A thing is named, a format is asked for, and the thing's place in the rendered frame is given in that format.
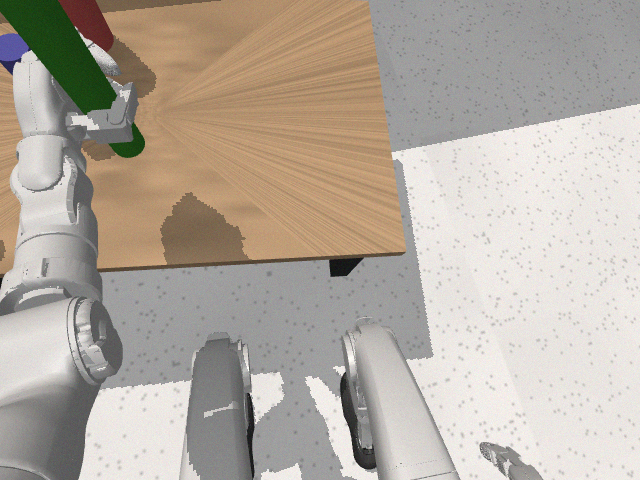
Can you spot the left robot arm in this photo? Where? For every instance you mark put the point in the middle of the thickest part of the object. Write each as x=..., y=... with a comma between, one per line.
x=57, y=340

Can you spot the left robot hand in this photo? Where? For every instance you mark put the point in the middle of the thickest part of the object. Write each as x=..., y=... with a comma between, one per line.
x=44, y=108

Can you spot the right robot foot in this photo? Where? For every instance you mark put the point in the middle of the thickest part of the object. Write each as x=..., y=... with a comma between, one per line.
x=365, y=458

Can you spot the right robot hand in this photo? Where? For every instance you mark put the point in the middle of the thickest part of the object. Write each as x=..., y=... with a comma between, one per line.
x=508, y=462

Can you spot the coffee table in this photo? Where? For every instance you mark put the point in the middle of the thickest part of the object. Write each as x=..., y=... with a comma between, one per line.
x=265, y=131

